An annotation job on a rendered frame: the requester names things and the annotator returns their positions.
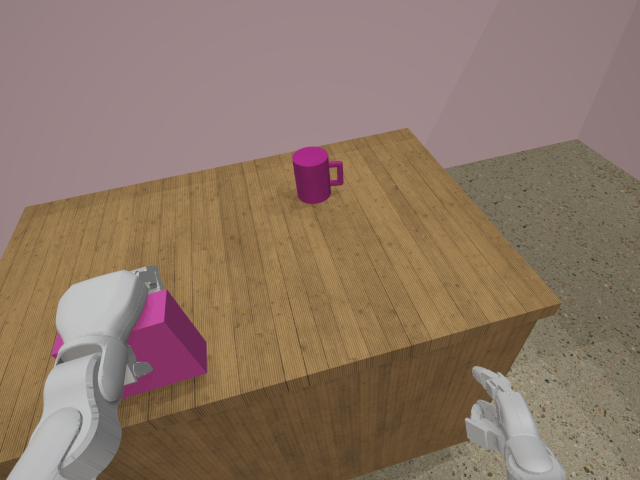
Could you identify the table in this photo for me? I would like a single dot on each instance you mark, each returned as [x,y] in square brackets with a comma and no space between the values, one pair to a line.
[341,336]

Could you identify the robot right hand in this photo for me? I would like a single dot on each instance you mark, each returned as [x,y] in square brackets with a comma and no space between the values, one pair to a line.
[491,426]

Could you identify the robot left hand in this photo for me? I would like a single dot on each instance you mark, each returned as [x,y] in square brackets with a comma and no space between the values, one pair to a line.
[109,305]

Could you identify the sponge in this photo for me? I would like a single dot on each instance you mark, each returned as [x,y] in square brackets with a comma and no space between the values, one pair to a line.
[166,338]

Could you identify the left robot forearm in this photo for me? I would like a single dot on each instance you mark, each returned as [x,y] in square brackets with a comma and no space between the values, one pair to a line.
[79,432]

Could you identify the right robot forearm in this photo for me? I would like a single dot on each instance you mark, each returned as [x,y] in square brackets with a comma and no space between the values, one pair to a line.
[529,458]

